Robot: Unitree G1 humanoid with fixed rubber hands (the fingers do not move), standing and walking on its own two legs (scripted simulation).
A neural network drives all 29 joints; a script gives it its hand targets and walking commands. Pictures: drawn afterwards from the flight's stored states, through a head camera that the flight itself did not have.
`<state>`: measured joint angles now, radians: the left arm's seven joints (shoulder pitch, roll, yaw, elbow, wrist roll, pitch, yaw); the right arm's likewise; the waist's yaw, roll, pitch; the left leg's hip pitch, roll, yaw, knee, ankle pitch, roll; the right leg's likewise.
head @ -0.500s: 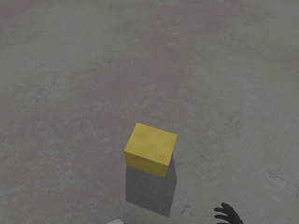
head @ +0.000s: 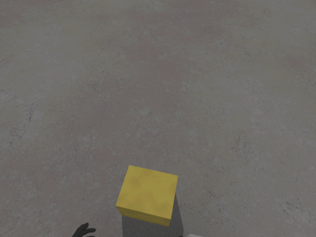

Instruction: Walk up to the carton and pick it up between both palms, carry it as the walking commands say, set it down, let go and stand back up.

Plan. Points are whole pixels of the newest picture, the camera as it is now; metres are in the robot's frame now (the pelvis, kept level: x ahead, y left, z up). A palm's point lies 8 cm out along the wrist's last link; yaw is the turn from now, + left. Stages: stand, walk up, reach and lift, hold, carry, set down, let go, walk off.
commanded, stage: walk up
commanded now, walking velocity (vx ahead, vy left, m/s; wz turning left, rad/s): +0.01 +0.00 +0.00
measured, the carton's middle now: (148, 196) +0.41 +0.03 -0.65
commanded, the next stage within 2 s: none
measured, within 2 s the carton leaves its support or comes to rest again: neither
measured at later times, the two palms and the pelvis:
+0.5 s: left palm out of the picture +0.03 +0.27 -0.13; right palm out of the picture +0.05 -0.21 -0.11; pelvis -0.01 +0.02 +0.02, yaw +0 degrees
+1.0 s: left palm out of the picture -0.07 +0.22 -0.13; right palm out of the picture -0.07 -0.21 -0.13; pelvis -0.04 +0.01 +0.02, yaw +1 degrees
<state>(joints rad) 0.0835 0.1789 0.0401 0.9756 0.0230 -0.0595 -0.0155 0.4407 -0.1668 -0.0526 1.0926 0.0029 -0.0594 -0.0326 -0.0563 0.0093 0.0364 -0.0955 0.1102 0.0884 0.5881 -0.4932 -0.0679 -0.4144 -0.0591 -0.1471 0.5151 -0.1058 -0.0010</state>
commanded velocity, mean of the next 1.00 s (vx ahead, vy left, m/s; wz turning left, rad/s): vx -0.01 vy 0.00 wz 0.01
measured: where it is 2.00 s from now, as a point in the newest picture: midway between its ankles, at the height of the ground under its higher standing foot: outside the picture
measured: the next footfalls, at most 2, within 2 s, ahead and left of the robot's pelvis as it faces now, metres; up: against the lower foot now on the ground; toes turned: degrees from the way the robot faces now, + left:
left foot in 0.30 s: +0.05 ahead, +0.11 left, +0.00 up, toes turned +6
right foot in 0.60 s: -0.01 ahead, -0.11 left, +0.00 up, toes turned -2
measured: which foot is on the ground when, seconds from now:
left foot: up 0.00-0.28, down 0.30-1.00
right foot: down 0.00-0.32, up 0.34-0.58, down 0.60-1.00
